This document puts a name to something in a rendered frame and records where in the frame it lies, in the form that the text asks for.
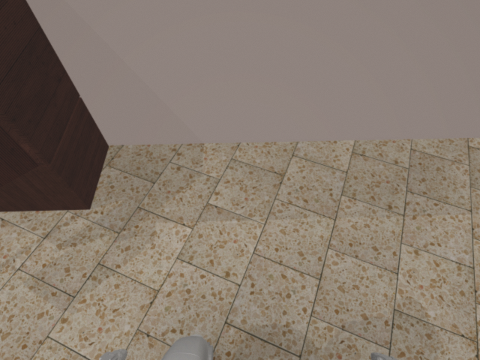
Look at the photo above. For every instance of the robot left thigh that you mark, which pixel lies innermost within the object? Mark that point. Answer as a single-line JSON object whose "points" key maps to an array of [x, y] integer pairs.
{"points": [[190, 348]]}

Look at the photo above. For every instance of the cupboard door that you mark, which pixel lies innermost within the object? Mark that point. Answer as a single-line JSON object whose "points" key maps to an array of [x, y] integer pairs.
{"points": [[14, 160]]}

